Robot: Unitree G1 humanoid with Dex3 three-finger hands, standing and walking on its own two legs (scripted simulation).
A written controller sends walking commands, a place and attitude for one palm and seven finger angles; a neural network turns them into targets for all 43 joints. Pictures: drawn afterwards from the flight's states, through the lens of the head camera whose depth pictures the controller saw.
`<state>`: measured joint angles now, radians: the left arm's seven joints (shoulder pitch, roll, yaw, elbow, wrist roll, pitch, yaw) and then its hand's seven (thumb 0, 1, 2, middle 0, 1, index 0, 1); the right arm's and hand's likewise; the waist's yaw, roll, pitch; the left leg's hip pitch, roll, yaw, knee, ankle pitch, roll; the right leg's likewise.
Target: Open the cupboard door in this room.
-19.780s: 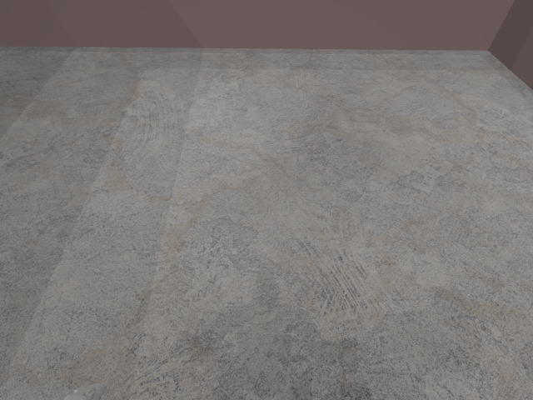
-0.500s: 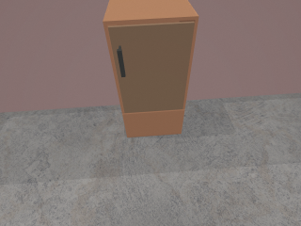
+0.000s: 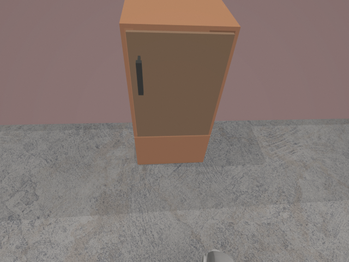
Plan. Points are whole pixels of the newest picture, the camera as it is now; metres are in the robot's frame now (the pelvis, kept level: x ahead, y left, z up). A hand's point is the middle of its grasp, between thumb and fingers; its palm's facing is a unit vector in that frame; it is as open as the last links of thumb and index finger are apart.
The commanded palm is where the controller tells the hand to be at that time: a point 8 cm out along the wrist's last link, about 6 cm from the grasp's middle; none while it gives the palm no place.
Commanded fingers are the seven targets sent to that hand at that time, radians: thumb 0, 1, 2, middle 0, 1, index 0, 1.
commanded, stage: take the last steps up to it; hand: left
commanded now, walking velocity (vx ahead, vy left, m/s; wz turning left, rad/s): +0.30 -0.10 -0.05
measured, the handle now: (140, 75) +0.81 +0.18 -0.03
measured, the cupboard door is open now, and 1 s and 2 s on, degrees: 0 0 0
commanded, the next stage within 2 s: come to a stop and stand still in 0.60 s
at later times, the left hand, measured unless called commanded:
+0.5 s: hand (136, 251) +0.19 +0.11 -0.18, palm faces +0.04 -0.98 -0.18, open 7.2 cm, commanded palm none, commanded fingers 0.00 0.90 0.90 -0.20 -0.30 -0.20 -0.30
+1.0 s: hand (148, 201) +0.34 +0.09 -0.19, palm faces +0.00 -0.97 -0.24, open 7.3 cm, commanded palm none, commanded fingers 0.00 0.90 0.90 -0.20 -0.30 -0.20 -0.30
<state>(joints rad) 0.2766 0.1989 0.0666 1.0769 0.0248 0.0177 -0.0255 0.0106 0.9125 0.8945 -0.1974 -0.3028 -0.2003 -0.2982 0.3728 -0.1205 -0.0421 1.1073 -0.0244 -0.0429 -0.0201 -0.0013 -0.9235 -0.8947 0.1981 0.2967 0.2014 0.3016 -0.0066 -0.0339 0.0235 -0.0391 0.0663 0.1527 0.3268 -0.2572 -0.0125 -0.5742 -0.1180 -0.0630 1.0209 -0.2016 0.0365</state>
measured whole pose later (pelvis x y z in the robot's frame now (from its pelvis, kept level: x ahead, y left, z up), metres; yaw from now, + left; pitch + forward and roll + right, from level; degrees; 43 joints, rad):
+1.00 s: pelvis +0.29 -0.10 -0.02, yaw -1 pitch -2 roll +2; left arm 0.19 0.19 0.03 1.07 0.02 0.01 0.03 0.01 0.92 0.89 -0.20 -0.30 -0.20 -0.30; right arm 0.25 -0.13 -0.05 1.11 -0.01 0.02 -0.02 0.00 -0.92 -0.89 0.20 0.30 0.20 0.30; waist -0.01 -0.02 0.09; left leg -0.20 0.05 0.15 0.52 -0.29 -0.02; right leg -0.30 -0.08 -0.07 0.57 -0.21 0.02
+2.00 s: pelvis +0.25 -0.09 -0.01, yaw -1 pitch -2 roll +0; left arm 0.31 0.12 -0.01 1.12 0.02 -0.01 0.04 0.02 0.93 0.89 -0.20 -0.30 -0.21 -0.30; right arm 0.28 -0.15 0.00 1.09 -0.02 0.00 -0.03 0.01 -0.93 -0.89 0.20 0.30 0.20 0.30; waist -0.01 0.01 0.02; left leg -0.19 0.04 0.04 0.53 -0.31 -0.02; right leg -0.17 0.01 -0.06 0.51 -0.30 -0.03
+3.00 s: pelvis +0.29 -0.08 -0.02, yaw +7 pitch -3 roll +0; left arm 0.27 0.15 0.03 1.03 0.01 0.00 0.04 0.01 0.94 0.89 -0.20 -0.30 -0.20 -0.30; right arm 0.26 -0.14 -0.02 1.07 -0.01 0.01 -0.04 0.01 -0.92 -0.90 0.20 0.30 0.20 0.30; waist 0.00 -0.01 0.05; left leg -0.24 0.02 0.07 0.55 -0.22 0.01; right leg -0.23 -0.03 -0.12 0.58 -0.30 -0.03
